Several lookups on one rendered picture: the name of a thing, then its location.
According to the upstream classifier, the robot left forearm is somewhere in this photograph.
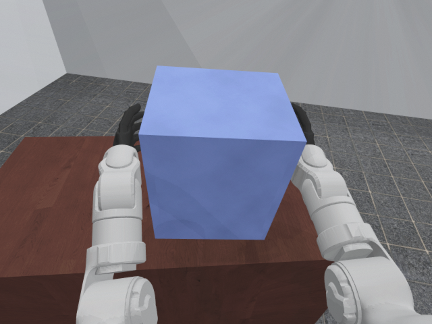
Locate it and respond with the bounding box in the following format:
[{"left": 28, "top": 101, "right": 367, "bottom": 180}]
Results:
[{"left": 76, "top": 144, "right": 146, "bottom": 324}]

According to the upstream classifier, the robot right forearm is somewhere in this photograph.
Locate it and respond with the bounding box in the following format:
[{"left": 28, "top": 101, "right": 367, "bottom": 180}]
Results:
[{"left": 291, "top": 144, "right": 414, "bottom": 307}]

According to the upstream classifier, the robot left hand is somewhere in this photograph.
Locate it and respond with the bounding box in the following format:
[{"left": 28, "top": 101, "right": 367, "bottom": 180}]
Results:
[{"left": 113, "top": 104, "right": 144, "bottom": 152}]

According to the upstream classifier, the robot left upper arm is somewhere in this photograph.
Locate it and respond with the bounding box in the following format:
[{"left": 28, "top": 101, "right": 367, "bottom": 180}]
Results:
[{"left": 77, "top": 276, "right": 158, "bottom": 324}]

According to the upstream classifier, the carton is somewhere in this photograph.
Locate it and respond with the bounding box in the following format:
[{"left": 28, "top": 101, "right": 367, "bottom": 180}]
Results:
[{"left": 138, "top": 65, "right": 307, "bottom": 240}]

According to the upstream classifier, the robot right hand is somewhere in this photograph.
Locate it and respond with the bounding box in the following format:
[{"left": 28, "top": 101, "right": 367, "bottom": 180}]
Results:
[{"left": 291, "top": 103, "right": 315, "bottom": 145}]

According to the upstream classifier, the robot right upper arm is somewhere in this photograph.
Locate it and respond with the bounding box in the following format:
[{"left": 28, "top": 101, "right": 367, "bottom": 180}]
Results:
[{"left": 324, "top": 256, "right": 432, "bottom": 324}]

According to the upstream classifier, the pedestal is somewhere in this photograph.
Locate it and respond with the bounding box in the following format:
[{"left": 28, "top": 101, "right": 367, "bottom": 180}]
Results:
[{"left": 0, "top": 136, "right": 334, "bottom": 324}]

